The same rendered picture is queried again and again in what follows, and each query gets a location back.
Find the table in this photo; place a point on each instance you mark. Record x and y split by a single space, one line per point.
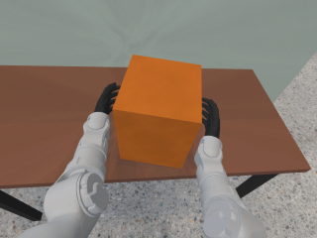
43 109

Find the robot right upper arm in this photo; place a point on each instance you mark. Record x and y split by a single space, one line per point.
227 219

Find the robot left forearm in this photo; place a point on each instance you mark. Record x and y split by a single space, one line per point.
92 149

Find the robot right forearm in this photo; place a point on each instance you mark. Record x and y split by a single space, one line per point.
212 179

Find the robot right hand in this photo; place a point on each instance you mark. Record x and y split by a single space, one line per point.
212 124

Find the robot left upper arm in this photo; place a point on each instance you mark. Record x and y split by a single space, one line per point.
72 208

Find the carton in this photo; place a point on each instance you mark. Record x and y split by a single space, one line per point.
158 111

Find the robot left hand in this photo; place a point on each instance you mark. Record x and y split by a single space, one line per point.
105 101

